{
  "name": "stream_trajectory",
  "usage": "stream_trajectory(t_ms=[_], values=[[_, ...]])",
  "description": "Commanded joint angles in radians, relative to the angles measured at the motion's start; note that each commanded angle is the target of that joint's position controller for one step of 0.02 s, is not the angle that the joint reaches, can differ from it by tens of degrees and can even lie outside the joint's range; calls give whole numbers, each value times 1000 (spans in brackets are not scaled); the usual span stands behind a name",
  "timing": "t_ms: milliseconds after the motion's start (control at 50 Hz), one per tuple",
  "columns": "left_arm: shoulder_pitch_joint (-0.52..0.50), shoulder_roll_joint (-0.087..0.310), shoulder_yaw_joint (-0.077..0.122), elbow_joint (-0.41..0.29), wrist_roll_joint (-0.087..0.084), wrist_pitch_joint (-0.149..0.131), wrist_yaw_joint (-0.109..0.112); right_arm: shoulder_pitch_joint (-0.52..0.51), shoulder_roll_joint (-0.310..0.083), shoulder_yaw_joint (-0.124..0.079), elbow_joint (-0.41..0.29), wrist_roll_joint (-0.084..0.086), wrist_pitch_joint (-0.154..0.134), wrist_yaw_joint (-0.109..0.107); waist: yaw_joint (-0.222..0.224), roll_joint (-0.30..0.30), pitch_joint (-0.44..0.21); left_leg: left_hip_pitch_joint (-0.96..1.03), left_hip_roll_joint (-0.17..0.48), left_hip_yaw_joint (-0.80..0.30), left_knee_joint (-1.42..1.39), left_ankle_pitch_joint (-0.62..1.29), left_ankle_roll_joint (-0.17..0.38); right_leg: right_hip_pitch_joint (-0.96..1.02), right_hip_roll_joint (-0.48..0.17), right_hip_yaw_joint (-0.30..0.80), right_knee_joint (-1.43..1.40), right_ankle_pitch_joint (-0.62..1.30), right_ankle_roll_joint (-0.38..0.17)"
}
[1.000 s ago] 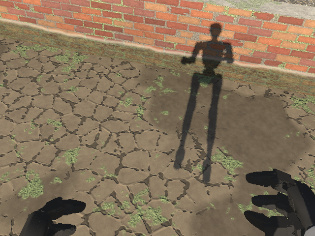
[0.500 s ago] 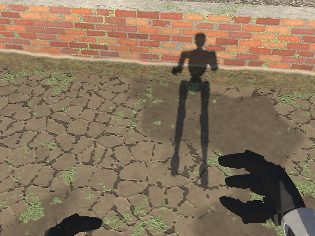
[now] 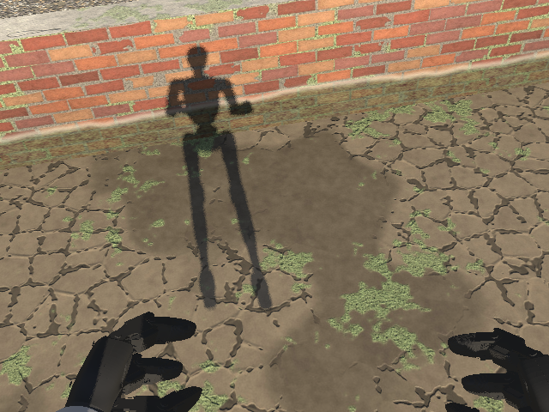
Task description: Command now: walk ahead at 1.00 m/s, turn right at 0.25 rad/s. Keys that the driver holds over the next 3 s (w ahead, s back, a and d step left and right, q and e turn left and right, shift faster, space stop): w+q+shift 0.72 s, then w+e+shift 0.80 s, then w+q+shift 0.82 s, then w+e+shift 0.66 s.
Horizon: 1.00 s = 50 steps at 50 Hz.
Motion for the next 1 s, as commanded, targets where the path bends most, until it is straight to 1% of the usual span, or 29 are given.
stream_trajectory(t_ms=[20, 40, 100, 120, 180, 200, 220, 240, 300, 400, 440, 460, 500, 520, 580, 600, 620, 640, 660, 720, 740, 780, 800, 840, 860, 880, 940, 960, 1000], values=[[-183, 74, 13, -129, 12, -38, -9, -177, -41, 5, -141, 2, -26, 4, 26, -121, -159, 273, 69, -137, -30, 142, -12, -168, -142, 106, -189, 260, -18], [-200, 80, 12, -127, 13, -43, -12, -175, -42, 10, -139, -2, -29, 6, 19, -111, -181, 269, 73, -141, -36, 122, -5, -152, -150, 103, -191, 239, -18], [-223, 74, -1, -128, 23, -53, -20, -166, -52, 24, -137, 9, -19, 4, 20, -88, -167, 212, 89, -166, -70, 104, 6, -118, -156, 74, -186, 184, -4], [-228, 59, -8, -131, 35, -57, -23, -159, -66, 26, -137, 19, -11, 1, 25, -75, -132, 172, 95, -179, -93, 97, 1, -100, -152, 62, -180, 169, 4], [-226, 59, -16, -128, 50, -69, -28, -161, -70, 37, -137, 27, 3, 1, 37, -50, -141, 126, 87, -231, -106, 105, 13, -53, -163, 19, -165, 179, 13], [-223, 54, -21, -128, 63, -73, -29, -164, -61, 43, -140, 26, 9, 5, 42, -50, -149, 123, 81, -256, -100, 123, 17, -45, -170, 3, -164, 196, 12], [-218, 54, -23, -123, 66, -78, -31, -163, -62, 43, -137, 30, 13, 7, 44, -48, -159, 120, 72, -276, -92, 126, 21, -35, -178, -12, -161, 209, 12], [-214, 60, -22, -123, 73, -79, -32, -173, -62, 45, -141, 30, 13, 7, 47, -25, -144, 107, 64, -287, -83, 152, 25, -35, -181, -26, -159, 222, 17], [-210, 63, -16, -118, 73, -88, -25, -161, -73, 39, -134, 40, 17, 12, 33, -45, -164, 75, 45, -327, -66, 137, 28, 7, -195, -63, -153, 257, 19], [-190, 73, 7, -115, 71, -87, -2, -167, -91, 25, -136, 45, 28, 22, 20, -47, -159, -17, 15, -372, -32, 168, 36, 85, -206, -132, -132, 330, 21], [-169, 79, 20, -107, 73, -82, 10, -167, -96, 19, -139, 46, 33, 26, 19, -40, -160, -53, 3, -386, -16, 203, 42, 125, -208, -163, -123, 361, 21], [-164, 74, 21, -107, 78, -80, 15, -171, -97, 18, -145, 45, 35, 28, 22, -39, -161, -70, -3, -392, -10, 228, 42, 145, -208, -179, -115, 385, 24], [-130, 84, 36, -86, 77, -78, 25, -176, -98, 14, -148, 52, 36, 31, 24, -22, -180, -91, -12, -405, 2, 278, 54, 188, -209, -211, -111, 385, 26], [-117, 85, 42, -73, 86, -85, 27, -187, -102, 9, -150, 55, 37, 31, 31, -9, -200, -106, -15, -408, 7, 289, 62, 214, -206, -231, -110, 354, 25], [-92, 98, 61, -52, 88, -83, 38, -187, -98, 3, -156, 66, 43, 38, 24, -3, -188, -141, -34, -420, 29, 334, 68, 237, -207, -279, -105, 328, 22], [-91, 108, 69, -42, 86, -85, 44, -184, -103, -4, -158, 79, 44, 40, 18, -13, -188, -149, -40, -426, 38, 339, 67, 241, -205, -295, -103, 315, 22], [-85, 110, 74, -38, 86, -84, 48, -178, -105, -9, -158, 81, 47, 42, 14, -13, -187, -155, -49, -431, 42, 346, 69, 246, -205, -309, -99, 303, 20], [-65, 126, 85, -20, 80, -82, 55, -162, -96, -13, -152, 81, 58, 36, 8, -31, -177, -185, -59, -415, 54, 352, 73, 272, -211, -328, -102, 283, 14], [-60, 123, 89, -15, 82, -73, 60, -148, -100, -15, -151, 87, 61, 34, 5, -21, -174, -200, -65, -413, 65, 384, 72, 277, -218, -341, -95, 285, 3], [-44, 114, 105, -1, 77, -57, 71, -116, -96, -28, -149, 90, 70, 31, -8, 14, -170, -210, -95, -438, 58, 417, 84, 283, -203, -386, -68, 178, 4], [-26, 95, 100, 4, 66, -61, 72, -114, -86, -22, -146, 87, 65, 28, 3, 36, -176, -190, -87, -463, 23, 352, 77, 263, -194, -383, -67, 101, 6], [-27, 51, 79, -6, 68, -76, 65, -153, -47, 1, -163, 76, 57, 26, 3, 80, -162, -189, -69, -545, -82, 152, 71, 251, -183, -366, -86, 5, 12], [-26, 43, 72, -14, 63, -84, 63, -185, -40, 9, -169, 76, 54, 26, 6, 102, -138, -204, -54, -588, -135, 51, 67, 252, -184, -348, -103, -3, 12], [-25, 48, 65, -20, 60, -90, 66, -222, -44, 16, -175, 71, 44, 31, 4, 107, -107, -221, -38, -616, -185, -40, 50, 258, -200, -326, -131, 21, -3], [-16, 52, 61, -18, 58, -89, 67, -229, -46, 19, -171, 68, 38, 32, 4, 102, -111, -205, -36, -608, -188, -56, 41, 256, -212, -317, -145, 30, -9], [-18, 48, 52, -22, 58, -89, 64, -249, -61, 20, -171, 67, 27, 38, 5, 119, -118, -164, -34, -607, -192, -84, 27, 218, -221, -306, -161, 42, -7], [-6, 56, 36, -12, 45, -85, 61, -263, -43, 35, -169, 55, 16, 41, 1, 54, -134, -83, -28, -551, -162, -99, 5, 162, -247, -268, -213, 33, -19], [-11, 60, 31, -9, 47, -81, 59, -261, -35, 41, -170, 49, 11, 44, -4, 27, -136, -56, -26, -521, -140, -71, 1, 137, -250, -248, -227, 24, -25], [-21, 65, 25, -6, 40, -73, 56, -246, -27, 47, -162, 40, 1, 50, -19, 0, -135, -28, -17, -465, -105, -15, -2, 100, -244, -198, -240, 9, -33]])
Next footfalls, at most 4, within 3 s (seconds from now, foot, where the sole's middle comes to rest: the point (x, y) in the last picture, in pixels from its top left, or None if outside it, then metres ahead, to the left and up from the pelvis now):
none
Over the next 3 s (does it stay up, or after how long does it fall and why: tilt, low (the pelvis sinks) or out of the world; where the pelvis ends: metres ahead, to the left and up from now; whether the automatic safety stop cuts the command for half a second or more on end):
stays up -0.01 0.00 0.00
